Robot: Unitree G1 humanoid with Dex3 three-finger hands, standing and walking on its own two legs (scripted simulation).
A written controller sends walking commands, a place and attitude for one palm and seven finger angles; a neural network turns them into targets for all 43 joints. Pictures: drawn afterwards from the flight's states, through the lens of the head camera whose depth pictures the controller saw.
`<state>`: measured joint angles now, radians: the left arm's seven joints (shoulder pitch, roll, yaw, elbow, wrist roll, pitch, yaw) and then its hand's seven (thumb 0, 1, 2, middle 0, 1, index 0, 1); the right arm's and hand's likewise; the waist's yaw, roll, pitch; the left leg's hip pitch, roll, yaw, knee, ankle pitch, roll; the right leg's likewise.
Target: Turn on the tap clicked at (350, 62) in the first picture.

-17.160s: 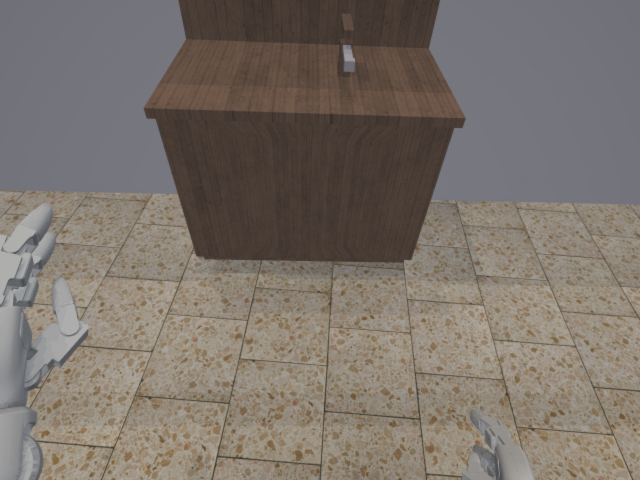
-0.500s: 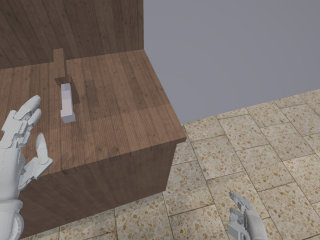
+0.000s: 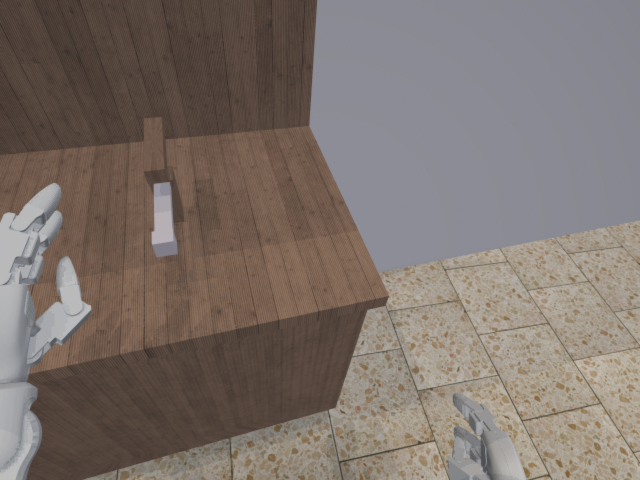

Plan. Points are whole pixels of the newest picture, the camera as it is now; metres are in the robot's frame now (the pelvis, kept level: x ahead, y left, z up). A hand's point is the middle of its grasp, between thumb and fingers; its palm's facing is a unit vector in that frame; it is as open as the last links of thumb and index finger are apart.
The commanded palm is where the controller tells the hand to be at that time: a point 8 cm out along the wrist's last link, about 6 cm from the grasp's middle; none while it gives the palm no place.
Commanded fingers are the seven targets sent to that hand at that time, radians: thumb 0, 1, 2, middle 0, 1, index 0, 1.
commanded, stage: come to a stop and stand still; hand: left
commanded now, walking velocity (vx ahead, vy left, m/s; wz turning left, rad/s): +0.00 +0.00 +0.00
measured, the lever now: (164, 243) +0.39 +0.26 +0.05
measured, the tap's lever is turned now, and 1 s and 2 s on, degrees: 0 0 0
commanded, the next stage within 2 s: look again from close up in 0.68 s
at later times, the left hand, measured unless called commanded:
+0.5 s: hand (113, 300) +0.23 +0.22 +0.16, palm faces +0.39 -0.85 -0.35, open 7.5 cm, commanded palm +0.17 +0.26 +0.18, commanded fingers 0.00 0.90 0.90 -0.20 -0.30 -0.20 -0.30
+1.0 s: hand (108, 302) +0.23 +0.22 +0.16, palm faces +0.39 -0.84 -0.38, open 7.5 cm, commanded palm +0.17 +0.26 +0.18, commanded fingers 0.00 0.90 0.90 -0.20 -0.30 -0.20 -0.30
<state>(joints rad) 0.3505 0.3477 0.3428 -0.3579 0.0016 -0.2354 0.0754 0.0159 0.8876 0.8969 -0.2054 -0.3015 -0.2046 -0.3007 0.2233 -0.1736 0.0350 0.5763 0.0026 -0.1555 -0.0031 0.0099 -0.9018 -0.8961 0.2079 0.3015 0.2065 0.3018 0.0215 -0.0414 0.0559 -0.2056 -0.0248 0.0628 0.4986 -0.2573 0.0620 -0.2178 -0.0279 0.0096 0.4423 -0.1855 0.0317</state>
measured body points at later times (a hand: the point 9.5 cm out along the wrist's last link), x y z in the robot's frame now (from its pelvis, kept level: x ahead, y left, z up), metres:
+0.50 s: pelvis +0.02 -0.02 +0.00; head +0.03 -0.01 +0.45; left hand +0.21 +0.27 +0.18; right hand +0.20 -0.25 -0.07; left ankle +0.01 +0.07 -0.74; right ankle +0.04 -0.15 -0.74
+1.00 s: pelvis +0.01 -0.02 +0.00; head +0.03 -0.01 +0.45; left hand +0.20 +0.27 +0.18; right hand +0.19 -0.25 -0.07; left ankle +0.01 +0.07 -0.74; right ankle +0.04 -0.15 -0.74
